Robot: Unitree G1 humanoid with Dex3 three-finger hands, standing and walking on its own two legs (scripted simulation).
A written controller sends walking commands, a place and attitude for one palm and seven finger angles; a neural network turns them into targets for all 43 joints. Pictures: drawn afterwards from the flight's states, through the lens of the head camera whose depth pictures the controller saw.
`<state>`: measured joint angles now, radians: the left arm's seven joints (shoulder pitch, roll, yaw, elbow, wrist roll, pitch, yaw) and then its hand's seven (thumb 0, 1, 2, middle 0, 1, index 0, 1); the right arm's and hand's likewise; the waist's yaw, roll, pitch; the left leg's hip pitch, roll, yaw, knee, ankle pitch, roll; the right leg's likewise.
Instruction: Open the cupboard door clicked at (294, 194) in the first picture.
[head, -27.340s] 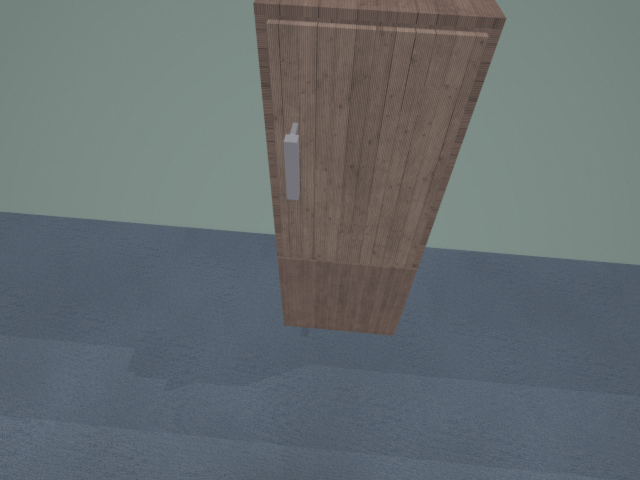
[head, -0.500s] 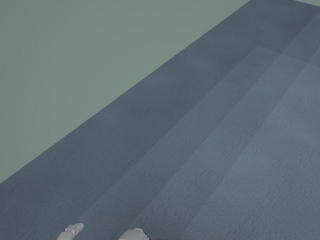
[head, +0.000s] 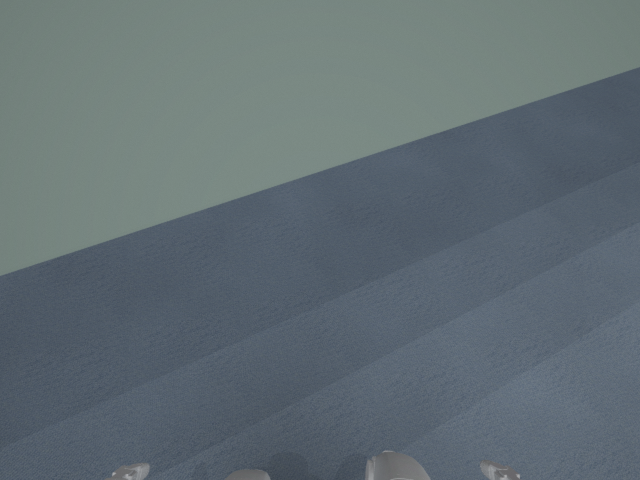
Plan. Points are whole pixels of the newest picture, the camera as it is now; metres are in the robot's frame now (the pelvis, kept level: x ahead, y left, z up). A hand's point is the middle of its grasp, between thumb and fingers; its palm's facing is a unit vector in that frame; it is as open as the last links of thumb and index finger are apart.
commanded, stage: turn to face it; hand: left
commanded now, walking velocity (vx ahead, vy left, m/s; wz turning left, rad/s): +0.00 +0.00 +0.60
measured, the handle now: out of the picture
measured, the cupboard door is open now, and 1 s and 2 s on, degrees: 49 49 49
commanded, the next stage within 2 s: none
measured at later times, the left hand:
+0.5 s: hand out of the picture +0.02 +0.15 -0.16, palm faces +0.30 -0.93 -0.23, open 7.4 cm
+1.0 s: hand out of the picture -0.02 +0.15 -0.15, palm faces +0.57 -0.76 -0.31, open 7.4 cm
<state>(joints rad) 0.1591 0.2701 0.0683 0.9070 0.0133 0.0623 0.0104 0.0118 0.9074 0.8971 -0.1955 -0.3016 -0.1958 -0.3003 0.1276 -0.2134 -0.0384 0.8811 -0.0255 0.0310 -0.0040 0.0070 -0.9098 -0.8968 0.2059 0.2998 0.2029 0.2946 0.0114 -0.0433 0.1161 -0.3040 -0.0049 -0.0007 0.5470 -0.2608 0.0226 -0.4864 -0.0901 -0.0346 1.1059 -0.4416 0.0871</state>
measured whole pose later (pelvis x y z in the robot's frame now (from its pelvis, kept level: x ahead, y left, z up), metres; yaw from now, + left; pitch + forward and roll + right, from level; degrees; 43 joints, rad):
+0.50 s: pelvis +0.00 -0.05 +0.00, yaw +18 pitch +0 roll +2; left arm 0.20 0.20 0.03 0.88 0.02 0.01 0.01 0.01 0.90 0.90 -0.20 -0.30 -0.20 -0.30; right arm 0.14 -0.26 -0.07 0.92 -0.01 0.08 0.03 0.01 -0.91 -0.90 0.20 0.30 0.20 0.29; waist -0.01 -0.04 0.12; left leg -0.36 0.02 0.08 0.75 -0.43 -0.07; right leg -0.21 -0.15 -0.18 0.56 -0.33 0.03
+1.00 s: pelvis +0.02 -0.08 +0.00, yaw +37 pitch +0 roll +1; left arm 0.17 0.22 0.04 0.85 0.02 0.02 0.02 0.01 0.91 0.90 -0.20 -0.30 -0.20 -0.30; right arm 0.16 -0.26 -0.09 0.92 -0.02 0.08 0.01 0.01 -0.91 -0.90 0.21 0.30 0.20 0.29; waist -0.02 0.04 0.09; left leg -0.49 -0.04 -0.07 1.01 -0.46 -0.04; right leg -0.26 -0.06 -0.08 0.59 -0.32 0.00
